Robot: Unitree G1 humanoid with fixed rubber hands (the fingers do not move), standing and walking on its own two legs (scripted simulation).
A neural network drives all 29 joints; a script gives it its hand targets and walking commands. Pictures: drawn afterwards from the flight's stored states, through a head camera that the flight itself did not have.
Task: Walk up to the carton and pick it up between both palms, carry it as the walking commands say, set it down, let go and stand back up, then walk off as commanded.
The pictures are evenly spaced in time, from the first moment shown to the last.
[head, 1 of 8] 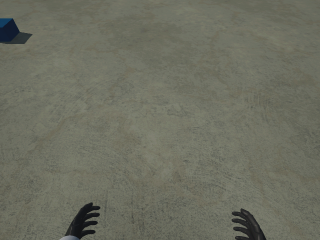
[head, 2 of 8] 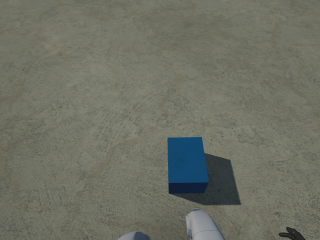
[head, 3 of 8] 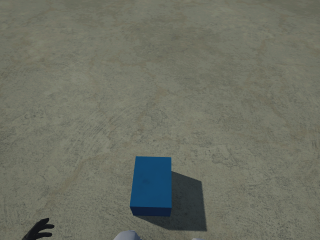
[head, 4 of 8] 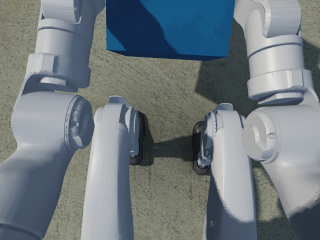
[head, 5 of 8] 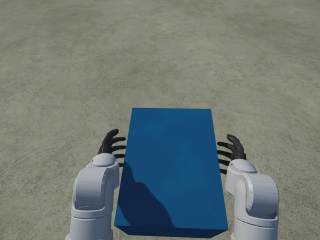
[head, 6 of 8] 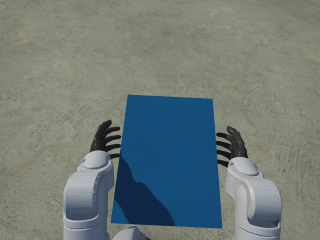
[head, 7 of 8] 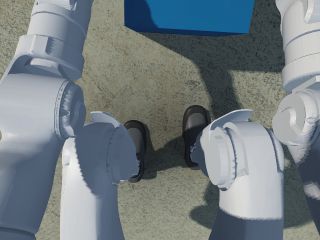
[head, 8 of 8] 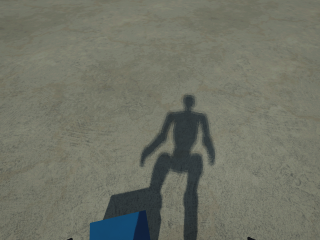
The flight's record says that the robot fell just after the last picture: no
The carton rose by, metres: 0.72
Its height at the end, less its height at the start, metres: +0.00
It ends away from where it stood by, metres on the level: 5.26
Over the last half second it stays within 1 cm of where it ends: yes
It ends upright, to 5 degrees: yes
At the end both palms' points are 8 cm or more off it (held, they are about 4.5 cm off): yes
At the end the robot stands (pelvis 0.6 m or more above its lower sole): yes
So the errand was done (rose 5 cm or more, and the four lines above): yes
